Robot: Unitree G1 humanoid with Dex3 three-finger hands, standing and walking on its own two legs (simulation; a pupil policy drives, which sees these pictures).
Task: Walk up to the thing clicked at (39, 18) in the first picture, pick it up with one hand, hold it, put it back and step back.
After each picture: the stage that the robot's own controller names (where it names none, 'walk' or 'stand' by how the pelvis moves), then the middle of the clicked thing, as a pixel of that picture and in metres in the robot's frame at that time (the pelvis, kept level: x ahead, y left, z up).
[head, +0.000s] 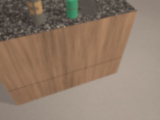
stand; (34, 1) +0.84 +0.27 +0.05
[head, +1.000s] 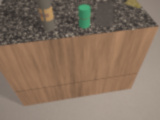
rise first; (45, 8) +0.79 +0.24 +0.06
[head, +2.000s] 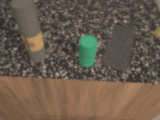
stand; (31, 33) +0.50 +0.21 +0.08
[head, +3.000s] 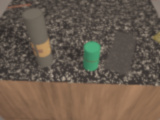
stand; (39, 41) +0.51 +0.19 +0.06
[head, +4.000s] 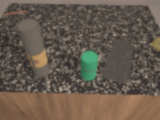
stand; (35, 51) +0.47 +0.19 +0.05
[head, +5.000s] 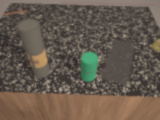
stand; (36, 51) +0.47 +0.20 +0.05
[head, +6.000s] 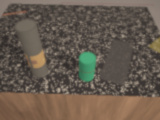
stand; (33, 52) +0.47 +0.20 +0.05
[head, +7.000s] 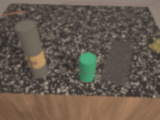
stand; (34, 52) +0.47 +0.20 +0.05
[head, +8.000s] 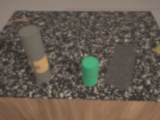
rise first; (37, 57) +0.46 +0.21 +0.05
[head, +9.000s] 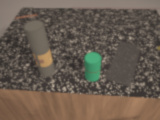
go down; (41, 51) +0.48 +0.21 +0.05
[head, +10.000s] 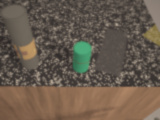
go down; (23, 41) +0.49 +0.20 +0.06
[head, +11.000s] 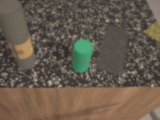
go down; (19, 39) +0.47 +0.19 +0.08
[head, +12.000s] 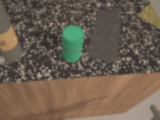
close in; out of the picture +0.47 +0.21 +0.11
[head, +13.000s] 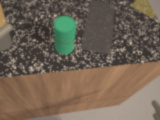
lift; out of the picture +0.53 +0.22 +0.13
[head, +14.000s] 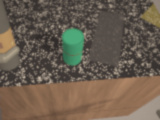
lift; out of the picture +0.46 +0.22 +0.12
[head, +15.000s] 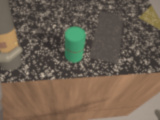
lift; (2, 32) +0.47 +0.22 +0.12
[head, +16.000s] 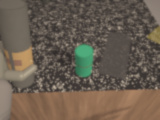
lift; (18, 48) +0.38 +0.19 +0.17
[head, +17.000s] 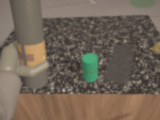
hold; (31, 44) +0.34 +0.15 +0.24
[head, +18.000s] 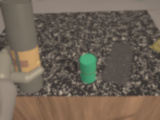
hold; (25, 50) +0.34 +0.17 +0.21
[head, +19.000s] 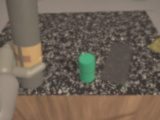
crouch; (27, 45) +0.36 +0.16 +0.22
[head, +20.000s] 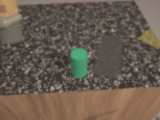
lower; out of the picture +0.49 +0.20 +0.27
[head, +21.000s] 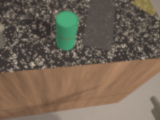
lower; out of the picture +0.53 +0.23 +0.13
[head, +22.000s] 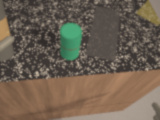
lower; out of the picture +0.50 +0.22 +0.12
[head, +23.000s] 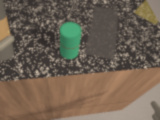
lower; out of the picture +0.50 +0.22 +0.12
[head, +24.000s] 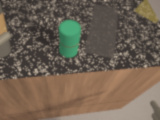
lower; out of the picture +0.51 +0.22 +0.12
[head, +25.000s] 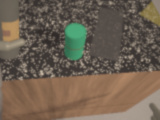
open; (5, 20) +0.50 +0.20 +0.12
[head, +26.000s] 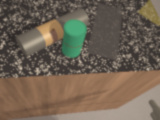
sink last; (54, 30) +0.52 +0.05 +0.03
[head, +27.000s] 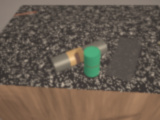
sink last; (79, 55) +0.53 +0.06 +0.00
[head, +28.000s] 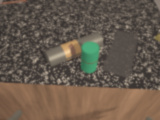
stand; (74, 48) +0.53 +0.05 -0.01
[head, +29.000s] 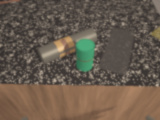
stand; (68, 45) +0.54 +0.08 +0.01
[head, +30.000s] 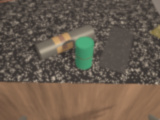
stand; (66, 41) +0.56 +0.08 +0.02
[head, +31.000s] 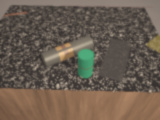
stand; (68, 50) +0.58 +0.08 -0.04
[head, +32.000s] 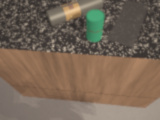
walk; (75, 9) +0.68 +0.06 -0.02
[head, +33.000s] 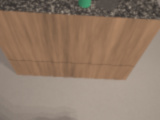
walk; out of the picture +0.98 +0.09 -0.03
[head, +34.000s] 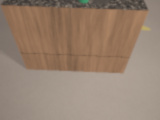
stand; out of the picture +1.22 +0.13 -0.03
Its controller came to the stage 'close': yes
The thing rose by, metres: 0.21
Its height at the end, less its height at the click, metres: -0.09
